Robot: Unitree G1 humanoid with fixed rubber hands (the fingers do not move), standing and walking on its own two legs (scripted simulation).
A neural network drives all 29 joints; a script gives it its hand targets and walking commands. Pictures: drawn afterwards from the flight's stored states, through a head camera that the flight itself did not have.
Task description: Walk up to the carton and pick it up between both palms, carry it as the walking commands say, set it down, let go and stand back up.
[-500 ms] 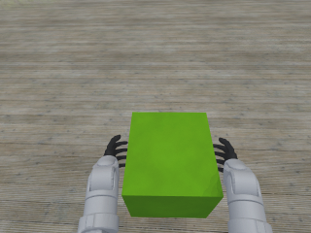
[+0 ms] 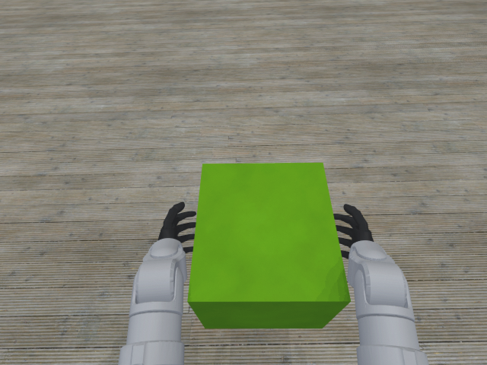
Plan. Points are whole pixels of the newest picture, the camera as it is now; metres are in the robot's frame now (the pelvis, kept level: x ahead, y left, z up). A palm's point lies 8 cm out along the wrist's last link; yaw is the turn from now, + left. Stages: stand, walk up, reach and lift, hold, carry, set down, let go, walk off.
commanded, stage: carry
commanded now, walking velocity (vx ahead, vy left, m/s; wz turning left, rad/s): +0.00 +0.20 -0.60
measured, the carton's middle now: (263, 247) +0.34 +0.00 -0.01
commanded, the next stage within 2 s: none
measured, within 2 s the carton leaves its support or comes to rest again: neither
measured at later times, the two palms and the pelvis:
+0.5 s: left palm (213, 229) +0.32 +0.09 +0.07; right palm (410, 311) +0.19 -0.19 +0.07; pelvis +0.00 +0.06 -0.01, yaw -23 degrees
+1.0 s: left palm (217, 219) +0.34 +0.08 +0.07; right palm out of the picture +0.12 -0.13 +0.06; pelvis +0.03 +0.17 -0.01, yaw -44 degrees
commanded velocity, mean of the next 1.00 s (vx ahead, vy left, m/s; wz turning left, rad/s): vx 0.00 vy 0.20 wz -0.60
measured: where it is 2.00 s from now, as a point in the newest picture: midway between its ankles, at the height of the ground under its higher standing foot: outside the picture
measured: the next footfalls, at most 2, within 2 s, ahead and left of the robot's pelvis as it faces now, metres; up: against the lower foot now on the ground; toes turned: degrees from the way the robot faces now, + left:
right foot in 0.30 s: +0.03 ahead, -0.09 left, +0.00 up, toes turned -25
left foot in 0.62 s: +0.12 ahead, +0.20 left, +0.00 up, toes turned -23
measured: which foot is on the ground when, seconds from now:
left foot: down 0.00-0.30, up 0.32-0.60, down 0.62-0.94, up 0.96-1.00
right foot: down 0.00-0.04, up 0.06-0.28, down 0.30-0.62, up 0.64-0.92, down 0.94-1.00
